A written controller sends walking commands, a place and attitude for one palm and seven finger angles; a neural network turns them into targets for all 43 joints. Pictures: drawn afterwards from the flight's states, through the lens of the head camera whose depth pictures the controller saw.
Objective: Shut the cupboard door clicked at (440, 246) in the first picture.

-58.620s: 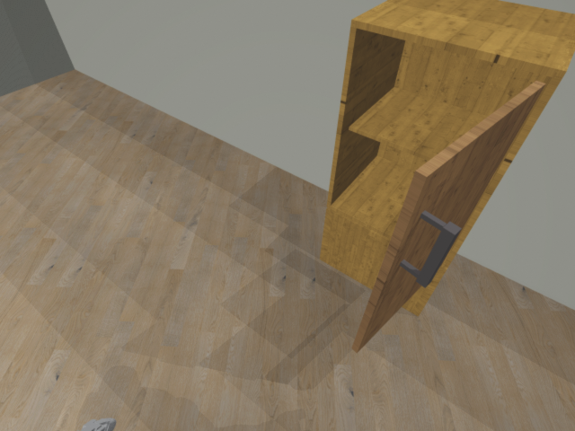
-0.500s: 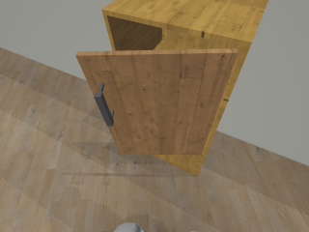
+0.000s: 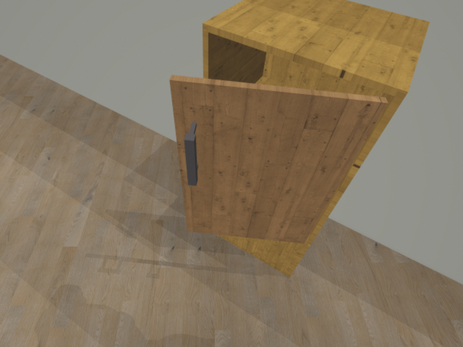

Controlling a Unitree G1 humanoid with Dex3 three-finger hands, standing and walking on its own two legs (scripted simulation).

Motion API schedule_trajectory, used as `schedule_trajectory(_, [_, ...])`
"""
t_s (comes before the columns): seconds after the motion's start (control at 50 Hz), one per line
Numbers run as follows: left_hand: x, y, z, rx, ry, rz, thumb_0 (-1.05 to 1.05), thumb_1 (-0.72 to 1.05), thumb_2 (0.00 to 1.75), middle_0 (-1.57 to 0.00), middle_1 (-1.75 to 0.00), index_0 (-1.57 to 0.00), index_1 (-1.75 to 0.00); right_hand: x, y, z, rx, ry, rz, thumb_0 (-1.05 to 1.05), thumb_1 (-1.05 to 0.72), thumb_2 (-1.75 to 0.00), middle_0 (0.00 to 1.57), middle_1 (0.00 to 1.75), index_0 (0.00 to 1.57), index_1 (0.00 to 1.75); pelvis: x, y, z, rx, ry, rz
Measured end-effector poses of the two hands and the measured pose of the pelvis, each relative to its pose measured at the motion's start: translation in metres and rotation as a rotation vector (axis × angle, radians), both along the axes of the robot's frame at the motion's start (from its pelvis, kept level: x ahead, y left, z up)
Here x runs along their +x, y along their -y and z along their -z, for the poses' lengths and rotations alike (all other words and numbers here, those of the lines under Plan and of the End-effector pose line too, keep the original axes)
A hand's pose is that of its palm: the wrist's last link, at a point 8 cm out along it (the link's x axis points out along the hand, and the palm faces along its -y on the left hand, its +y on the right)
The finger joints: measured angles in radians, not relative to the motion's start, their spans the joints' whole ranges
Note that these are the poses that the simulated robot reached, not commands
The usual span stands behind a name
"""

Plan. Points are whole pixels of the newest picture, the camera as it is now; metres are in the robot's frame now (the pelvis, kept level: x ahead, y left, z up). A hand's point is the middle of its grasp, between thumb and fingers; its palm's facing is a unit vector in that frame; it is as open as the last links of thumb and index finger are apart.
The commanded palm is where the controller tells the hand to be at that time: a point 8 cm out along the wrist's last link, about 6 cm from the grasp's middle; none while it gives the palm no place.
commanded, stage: come to a stop and stand still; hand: left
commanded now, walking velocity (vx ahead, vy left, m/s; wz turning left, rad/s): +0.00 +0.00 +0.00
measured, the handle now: (193, 155) +0.50 +0.14 +0.01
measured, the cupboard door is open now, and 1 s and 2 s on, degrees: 26 26 26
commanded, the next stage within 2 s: look again from close up in 0.28 s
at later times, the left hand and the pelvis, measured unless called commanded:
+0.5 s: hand out of the picture +0.01 +0.19 -0.17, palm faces -0.01 -0.97 -0.23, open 7.3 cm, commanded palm none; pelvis -0.02 +0.01 +0.00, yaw +0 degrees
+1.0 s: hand out of the picture -0.03 +0.22 -0.17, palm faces -0.01 -0.96 -0.27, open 7.4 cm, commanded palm none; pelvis -0.06 +0.01 +0.00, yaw +0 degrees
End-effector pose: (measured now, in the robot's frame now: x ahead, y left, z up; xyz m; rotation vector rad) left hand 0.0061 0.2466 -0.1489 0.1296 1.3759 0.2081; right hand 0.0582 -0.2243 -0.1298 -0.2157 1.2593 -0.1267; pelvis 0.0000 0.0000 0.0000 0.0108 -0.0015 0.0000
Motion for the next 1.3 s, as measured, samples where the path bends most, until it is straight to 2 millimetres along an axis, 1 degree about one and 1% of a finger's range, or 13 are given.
schedule_trajectory(0.06, [-0.006, 0.002, -0.002, 0.010, -0.017, 0.021, 0.01, 0.91, 0.90, -0.20, -0.30, -0.20, -0.29, -0.010, -0.002, 0.009, 0.022, -0.011, 0.034, 0.00, -0.92, -0.90, 0.20, 0.30, 0.20, 0.30, -0.002, -0.002, 0.002, 0.007, -0.002, 0.020])
schedule_trajectory(0.12, [-0.009, 0.006, -0.008, 0.003, -0.034, 0.049, 0.01, 0.91, 0.90, -0.20, -0.30, -0.20, -0.29, -0.021, -0.003, 0.011, 0.034, -0.019, 0.069, 0.00, -0.92, -0.90, 0.20, 0.30, 0.20, 0.30, -0.005, -0.006, -0.001, -0.005, 0.002, 0.018])
schedule_trajectory(0.26, [-0.004, 0.018, -0.006, -0.026, -0.002, 0.067, 0.01, 0.91, 0.90, -0.20, -0.30, -0.20, -0.29, -0.060, -0.004, 0.007, 0.030, -0.084, 0.093, 0.00, -0.92, -0.90, 0.20, 0.30, 0.20, 0.30, -0.009, -0.006, -0.005, -0.005, 0.020, 0.021])
schedule_trajectory(0.36, [-0.004, 0.019, -0.003, -0.035, 0.005, 0.070, 0.01, 0.93, 0.90, -0.20, -0.30, -0.20, -0.29, -0.086, -0.007, 0.004, 0.025, -0.138, 0.109, 0.00, -0.91, -0.90, 0.20, 0.30, 0.20, 0.30, -0.012, -0.005, -0.006, -0.007, 0.028, 0.023])
schedule_trajectory(0.42, [-0.005, 0.017, -0.003, -0.030, 0.013, 0.101, 0.01, 0.93, 0.90, -0.20, -0.30, -0.20, -0.29, -0.096, -0.007, 0.004, 0.032, -0.145, 0.107, 0.01, -0.91, -0.90, 0.20, 0.30, 0.20, 0.30, -0.017, -0.005, -0.005, -0.003, 0.027, 0.012])
schedule_trajectory(0.5, [-0.006, 0.006, -0.008, 0.015, 0.068, 0.096, 0.01, 0.92, 0.90, -0.20, -0.30, -0.20, -0.29, -0.096, 0.001, 0.009, 0.019, -0.097, 0.099, 0.01, -0.90, -0.90, 0.20, 0.30, 0.20, 0.30, -0.025, -0.005, -0.001, -0.006, 0.038, -0.006])
schedule_trajectory(0.6, [-0.009, -0.006, -0.014, 0.058, 0.116, 0.097, 0.01, 0.91, 0.90, -0.20, -0.30, -0.20, -0.29, -0.081, 0.013, 0.013, 0.011, -0.017, 0.089, 0.01, -0.90, -0.90, 0.20, 0.30, 0.20, 0.30, -0.034, -0.005, 0.003, -0.009, 0.053, -0.005])
schedule_trajectory(0.72, [-0.016, -0.015, -0.020, 0.080, 0.147, 0.110, 0.01, 0.91, 0.90, -0.20, -0.30, -0.20, -0.29, -0.061, 0.024, 0.006, -0.004, 0.070, 0.051, 0.01, -0.90, -0.90, 0.20, 0.30, 0.20, 0.30, -0.047, -0.005, 0.003, -0.007, 0.058, 0.000])
schedule_trajectory(0.84, [-0.025, -0.020, -0.020, 0.080, 0.150, 0.110, 0.01, 0.90, 0.90, -0.20, -0.30, -0.20, -0.29, -0.055, 0.034, -0.004, -0.034, 0.094, 0.018, 0.01, -0.90, -0.90, 0.20, 0.30, 0.20, 0.30, -0.058, -0.004, 0.001, -0.008, 0.056, -0.003])
schedule_trajectory(0.96, [-0.037, -0.022, -0.018, 0.068, 0.124, 0.109, 0.01, 0.90, 0.90, -0.20, -0.30, -0.20, -0.29, -0.060, 0.039, -0.008, -0.053, 0.072, 0.008, 0.01, -0.90, -0.90, 0.20, 0.30, 0.20, 0.30, -0.063, -0.006, -0.001, -0.010, 0.050, -0.007])
schedule_trajectory(1.06, [-0.045, -0.022, -0.015, 0.057, 0.091, 0.107, 0.01, 0.90, 0.90, -0.20, -0.30, -0.20, -0.29, -0.069, 0.038, -0.008, -0.056, 0.035, 0.012, 0.01, -0.90, -0.90, 0.20, 0.30, 0.20, 0.30, -0.063, -0.007, -0.002, -0.011, 0.045, -0.007])
schedule_trajectory(1.14, [-0.053, -0.016, -0.010, 0.038, 0.053, 0.096, 0.01, 0.90, 0.90, -0.20, -0.30, -0.20, -0.29, -0.079, 0.028, -0.004, -0.041, -0.008, 0.026, 0.01, -0.90, -0.90, 0.20, 0.30, 0.20, 0.30, -0.059, -0.009, -0.002, -0.012, 0.038, -0.005])
schedule_trajectory(1.3, [-0.069, 0.014, 0.001, -0.042, -0.042, 0.071, 0.00, 0.91, 0.90, -0.20, -0.30, -0.20, -0.29, -0.098, 0.001, 0.009, 0.026, -0.106, 0.072, 0.01, -0.90, -0.90, 0.20, 0.30, 0.20, 0.30, -0.039, -0.006, 0.001, -0.008, 0.028, 0.004])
